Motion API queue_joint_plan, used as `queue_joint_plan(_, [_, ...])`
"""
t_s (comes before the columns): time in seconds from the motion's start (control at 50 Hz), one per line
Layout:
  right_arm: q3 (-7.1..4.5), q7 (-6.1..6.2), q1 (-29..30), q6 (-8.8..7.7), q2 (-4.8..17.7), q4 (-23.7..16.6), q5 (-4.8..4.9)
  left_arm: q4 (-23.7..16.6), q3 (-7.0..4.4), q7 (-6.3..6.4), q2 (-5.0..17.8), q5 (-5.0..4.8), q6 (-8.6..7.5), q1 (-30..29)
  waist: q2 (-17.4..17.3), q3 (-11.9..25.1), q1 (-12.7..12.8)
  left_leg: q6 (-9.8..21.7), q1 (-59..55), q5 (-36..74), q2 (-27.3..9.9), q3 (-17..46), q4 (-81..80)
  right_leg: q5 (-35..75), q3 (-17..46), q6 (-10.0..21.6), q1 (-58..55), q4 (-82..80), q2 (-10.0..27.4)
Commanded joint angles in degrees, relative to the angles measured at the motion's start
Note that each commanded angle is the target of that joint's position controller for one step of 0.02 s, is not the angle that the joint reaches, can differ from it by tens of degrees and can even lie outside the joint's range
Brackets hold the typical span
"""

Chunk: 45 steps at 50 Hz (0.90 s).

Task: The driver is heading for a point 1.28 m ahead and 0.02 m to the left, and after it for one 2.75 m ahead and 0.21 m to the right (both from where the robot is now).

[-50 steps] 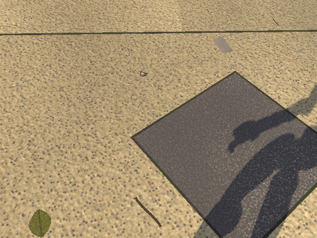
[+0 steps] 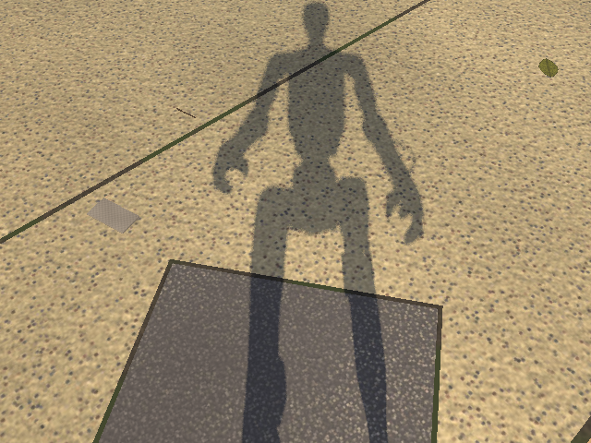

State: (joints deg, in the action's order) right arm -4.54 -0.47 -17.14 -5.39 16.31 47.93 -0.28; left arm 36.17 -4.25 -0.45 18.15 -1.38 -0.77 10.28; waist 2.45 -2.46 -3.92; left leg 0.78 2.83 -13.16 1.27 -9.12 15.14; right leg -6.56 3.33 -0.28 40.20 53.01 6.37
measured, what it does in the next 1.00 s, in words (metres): walks ahead: right foot, then left foot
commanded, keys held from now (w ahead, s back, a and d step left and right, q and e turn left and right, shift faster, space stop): w+e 0.18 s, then w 0.14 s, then no key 0.38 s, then q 0.30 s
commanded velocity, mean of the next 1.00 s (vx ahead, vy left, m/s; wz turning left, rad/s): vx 0.27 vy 0.00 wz -0.17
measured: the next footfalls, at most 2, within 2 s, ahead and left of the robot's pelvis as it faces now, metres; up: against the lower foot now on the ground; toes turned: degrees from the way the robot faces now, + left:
right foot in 0.18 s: +0.28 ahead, -0.15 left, +0.00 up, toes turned -10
left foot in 0.64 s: +0.55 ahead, +0.00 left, +0.00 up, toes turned -12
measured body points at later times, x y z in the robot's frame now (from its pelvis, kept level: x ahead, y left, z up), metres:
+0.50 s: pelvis +0.27 -0.07 +0.00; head +0.31 -0.09 +0.45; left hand +0.42 +0.18 -0.10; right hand +0.40 -0.37 -0.10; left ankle +0.46 +0.07 -0.68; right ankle +0.24 -0.14 -0.74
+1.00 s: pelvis +0.40 -0.08 -0.01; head +0.43 -0.10 +0.44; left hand +0.56 +0.18 -0.12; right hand +0.49 -0.38 -0.13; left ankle +0.51 +0.01 -0.74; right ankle +0.40 -0.22 -0.74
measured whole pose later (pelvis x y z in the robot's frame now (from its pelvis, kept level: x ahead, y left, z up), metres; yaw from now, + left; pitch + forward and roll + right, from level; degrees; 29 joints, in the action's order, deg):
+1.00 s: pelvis +0.40 -0.08 -0.01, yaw -7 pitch +1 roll +0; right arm -3.9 1.1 -8.0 1.7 17.2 45.2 0.8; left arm 45.6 -3.6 2.4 16.6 0.0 1.0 10.3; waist -1.3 -3.1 -1.5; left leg 0.9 22.7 -4.9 2.9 4.2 26.5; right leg -17.8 3.6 -1.4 18.6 33.5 -0.6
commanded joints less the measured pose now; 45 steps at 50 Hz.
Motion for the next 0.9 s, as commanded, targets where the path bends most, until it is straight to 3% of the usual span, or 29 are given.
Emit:
queue_joint_plan(0.02, [-1.91, 0.39, 4.5, -0.56, 9.5, -4.2, 0.43, -4.5, 0.30, -1.21, 1.0, 0.10, -1.15, -4.4, -4.9, -1.3, 0.2, 8.5, 1.4, 15.2, -14.9, 3.8, -7.2, 7.6, -2.1, 0.5, -2.1, -8.8, 0.2])
queue_joint_plan(0.08, [-2.36, 0.34, 1.8, 0.44, 11.2, -2.9, 1.31, -6.4, 0.35, -2.24, 1.2, -0.17, -1.13, -8.5, -5.1, -2.8, -0.9, 7.5, -3.4, 17.6, -16.6, 1.6, -6.0, 5.8, -4.3, 2.0, -2.5, -14.4, -0.7])
queue_joint_plan(0.12, [-2.80, 0.44, 1.7, 1.23, 12.7, -2.7, 1.99, -7.3, -0.33, -2.63, 2.6, 0.05, -0.96, -8.3, -6.1, -1.9, 0.6, 6.5, -6.7, 30.4, -17.3, -0.2, -1.5, 0.6, -6.5, 4.0, -5.3, -16.6, -3.0])
queue_joint_plan(0.14, [-3.10, 0.61, 1.8, 1.63, 13.8, -2.8, 2.33, -7.2, -1.03, -2.60, 3.9, 0.27, -0.71, -6.3, -7.2, 0.2, 2.3, 5.9, -8.0, 41.0, -17.3, -1.3, 3.2, -2.7, -8.2, 5.3, -9.1, -16.8, -5.2])
queue_joint_plan(0.16, [-3.25, 0.75, 2.1, 2.14, 14.4, -2.9, 2.65, -6.1, -2.18, -2.44, 5.8, 0.31, -0.43, -0.9, -7.6, 3.6, 5.8, 5.1, -7.7, 49.2, -16.6, -2.6, 11.7, -4.5, -9.7, 7.0, -16.4, -17.8, -7.8])
queue_joint_plan(0.18, [-2.73, 0.98, 2.6, 2.39, 13.2, -3.2, 2.74, -3.4, -4.03, -1.84, 8.8, 0.08, -0.08, 9.0, -6.4, 8.6, 11.2, 3.3, -2.2, 49.3, -14.7, -4.3, 24.2, -1.1, -10.0, 9.2, -30.7, -20.9, -10.3])
queue_joint_plan(0.2, [-1.04, 1.05, 0.5, 2.08, 9.1, -4.1, 0.63, -1.5, -5.58, -0.58, 13.3, -0.22, 0.59, 17.5, 2.0, 14.1, 13.6, 0.8, 13.5, 25.1, -12.1, -4.2, 42.7, -0.4, 3.8, 12.8, -49.0, -21.3, -1.9])
queue_joint_plan(0.22, [1.20, 0.46, -2.7, 0.53, 3.2, -7.6, -0.25, -3.4, -5.46, -0.57, 17.7, -0.60, -0.21, 12.8, 15.3, 20.8, 6.5, -2.1, 36.0, -19.5, 0.3, 3.4, 62.6, -14.4, 38.9, 24.1, -62.8, -31.2, 12.2])
queue_joint_plan(0.24, [0.07, -0.38, 2.0, -1.30, 9.3, -7.1, 1.78, -4.3, -3.63, -1.18, 11.7, 0.04, -1.23, 13.7, 6.2, 23.6, 11.0, -1.0, 41.0, -18.1, -2.1, 14.1, 66.0, -17.7, 41.7, 22.5, -62.7, -36.5, 13.7])
queue_joint_plan(0.26, [-0.08, -0.82, 5.9, -1.98, 10.1, -8.2, 3.54, -3.0, -2.73, -1.37, 9.1, 0.67, -2.01, 12.9, 4.3, 15.7, 10.9, 0.1, 43.5, -14.1, -4.4, 13.2, 64.3, -13.3, 32.8, 19.9, -56.8, -36.2, 12.0])
queue_joint_plan(0.28, [0.34, -0.49, 6.6, -2.19, 8.9, -8.2, 2.75, -2.6, -2.24, -1.48, 8.0, 0.62, -2.54, 9.7, -0.9, 10.2, 8.1, 0.4, 41.4, -9.5, -7.2, 12.9, 58.7, -5.7, 25.5, 17.9, -48.0, -36.0, 9.5])
queue_joint_plan(0.3, [0.12, -0.13, 6.9, -1.93, 9.0, -7.6, 1.27, -2.7, -1.60, -1.30, 6.0, 0.92, -2.79, 6.2, -1.0, 8.0, 6.3, 0.1, 38.0, -7.0, -9.1, 13.0, 54.0, 1.0, 20.4, 16.6, -41.8, -36.3, 7.6])
queue_joint_plan(0.34, [0.04, -0.20, 4.3, -0.65, 8.7, -6.5, 0.84, -3.3, -1.10, -0.85, 5.5, 1.95, -3.23, 3.0, 0.8, 6.0, 3.6, -1.1, 32.2, -4.6, -9.8, 12.7, 51.2, 12.8, 16.4, 17.1, -34.0, -38.8, 6.5])
queue_joint_plan(0.38, [0.30, 0.00, 3.5, 0.46, 7.3, -5.8, 0.05, -2.0, -1.10, -0.41, 6.0, 1.71, -3.74, 2.6, -0.7, 4.9, 2.4, -3.1, 30.1, -3.5, -9.2, 11.4, 46.6, 26.5, 10.1, 16.9, -30.2, -39.3, 5.5])
queue_joint_plan(0.42, [0.88, 0.21, 5.7, 0.96, 5.5, -6.3, -0.43, -0.7, -1.18, 0.33, 6.6, 1.63, -3.60, 2.6, -0.8, 3.7, 2.6, -4.4, 30.0, 2.3, -8.2, 10.3, 39.6, 32.9, 4.7, 15.4, -28.6, -39.3, 3.2])
queue_joint_plan(0.48, [1.75, -0.37, 10.5, 0.70, 3.7, -6.9, -0.26, 1.1, -1.03, 1.09, 6.5, 1.54, -2.82, 3.7, 0.7, 4.2, 4.9, -4.2, 25.4, 15.7, -5.8, 9.0, 26.0, 31.3, -0.3, 12.3, -28.3, -38.3, -0.1])
queue_joint_plan(0.54, [1.56, -1.12, 13.0, 0.37, 4.5, -7.5, 0.19, 3.4, -0.87, 1.17, 6.6, 1.51, -2.28, 5.8, 1.7, 4.7, 6.4, -3.1, 23.4, 20.7, -4.2, 9.8, 19.3, 26.7, 1.5, 11.6, -31.7, -36.8, 1.7])
queue_joint_plan(0.6, [0.74, -1.63, 12.7, 0.12, 6.4, -7.6, -0.58, 5.1, -0.68, 1.15, 6.0, 1.25, -1.77, 5.3, 2.5, 4.5, 5.4, -0.5, 23.1, 15.2, -3.5, 10.6, 15.3, 24.8, 4.8, 10.5, -35.9, -31.3, 3.7])
queue_joint_plan(0.62, [0.45, -1.64, 10.6, 0.00, 6.8, -6.8, -0.90, 5.4, -0.59, 1.21, 5.8, 1.07, -1.55, 4.4, 2.3, 4.9, 3.9, 0.5, 20.5, 16.1, -2.9, 10.0, 12.6, 24.6, 5.0, 9.5, -36.3, -28.2, 3.2])
queue_joint_plan(0.64, [0.07, -1.41, 7.7, -0.21, 7.7, -5.8, -1.37, 5.8, -0.37, 1.27, 5.0, 1.12, -1.47, 4.7, 1.0, 6.3, 2.6, 1.8, 14.7, 24.8, -2.8, 9.6, 9.2, 24.6, 4.2, 7.7, -35.6, -23.6, 0.7])
queue_joint_plan(0.66, [-0.46, -0.97, 6.5, -0.44, 11.0, -6.0, -2.04, 5.5, 0.09, 1.29, 3.7, 2.31, -1.79, 7.7, -4.0, 10.6, 3.9, 4.4, 4.8, 48.5, -8.7, 14.8, 12.3, 16.0, 2.5, 4.9, -31.5, -16.3, -3.7])
queue_joint_plan(0.68, [0.11, -0.54, 5.1, 0.10, 10.1, -6.1, -2.73, 6.9, 1.15, 1.26, 0.7, 2.49, -2.00, 15.4, -11.7, 18.5, 5.7, 13.7, -9.4, 58.4, -18.6, 25.0, 14.8, -5.1, 1.8, 0.9, -21.9, -4.8, -7.6])
queue_joint_plan(0.7, [1.13, -0.64, 2.7, 1.00, 5.4, -5.0, -1.60, 7.6, 1.07, 1.21, 2.5, 1.90, -1.30, 13.6, -15.4, 21.6, 2.6, 18.4, -10.6, 54.3, -22.7, 32.3, 11.5, -31.2, 2.6, -1.7, -17.7, 3.8, -8.9])
queue_joint_plan(0.72, [1.81, -1.08, 3.6, 1.57, 4.6, -4.5, -0.37, 6.6, 0.23, 1.22, 5.6, 1.14, -0.25, 10.4, -11.7, 18.7, 2.6, 17.3, -6.8, 39.5, -21.2, 33.5, 8.6, -34.5, 4.2, -2.4, -15.4, 6.6, -7.3])
queue_joint_plan(0.76, [1.47, -1.27, 9.2, 2.70, 6.3, -5.1, 0.36, 6.0, -0.26, 1.98, 5.3, 1.16, 2.18, 6.0, -8.1, 9.8, 3.9, 13.8, 3.3, 14.2, -18.1, 32.0, 3.5, -30.1, 2.3, -3.3, -12.4, 5.6, -5.2])
queue_joint_plan(0.8, [0.02, -0.71, 12.9, 3.96, 9.9, -6.4, 0.05, 6.0, -0.59, 2.90, 5.0, 1.16, 3.47, 5.0, -10.7, 5.5, 4.8, 11.5, 11.4, 1.4, -14.8, 30.3, -0.4, -26.0, 0.7, -3.3, -14.9, -0.4, -5.5])
queue_joint_plan(0.84, [-0.60, 0.10, 13.2, 4.73, 10.2, -6.9, -0.13, 7.1, -0.56, 3.50, 3.9, 1.34, 3.17, 6.0, -11.3, 6.4, 4.8, 11.0, 13.8, -0.3, -12.8, 28.1, -1.4, -22.2, -0.4, -3.1, -18.6, -4.4, -6.7])
queue_joint_plan(0.9, [-1.17, 1.14, 12.9, 5.32, 9.9, -7.0, 0.63, 7.6, -0.53, 3.56, 3.0, 1.37, 2.24, 5.1, -11.3, 8.4, 4.1, 10.9, 14.3, -0.5, -12.0, 27.2, -1.0, -15.9, -0.5, -2.5, -21.8, -10.0, -7.3])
